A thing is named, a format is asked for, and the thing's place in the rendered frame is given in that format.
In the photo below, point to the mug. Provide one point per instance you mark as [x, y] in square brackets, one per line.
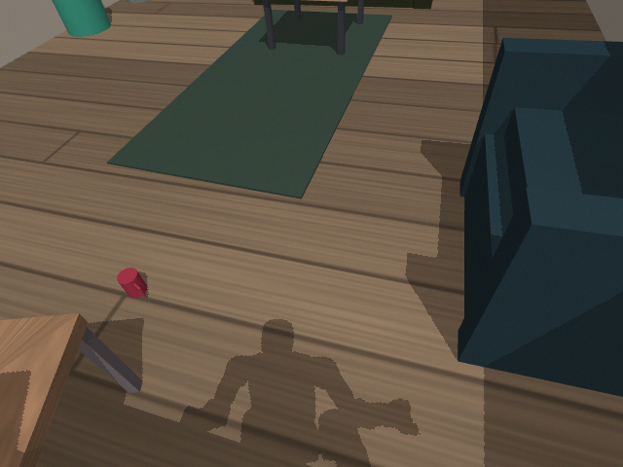
[132, 283]

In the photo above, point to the armchair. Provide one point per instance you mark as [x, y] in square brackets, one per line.
[543, 216]

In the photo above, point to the coffee table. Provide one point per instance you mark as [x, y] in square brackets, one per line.
[297, 8]

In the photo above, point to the chair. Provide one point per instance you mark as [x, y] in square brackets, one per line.
[36, 356]

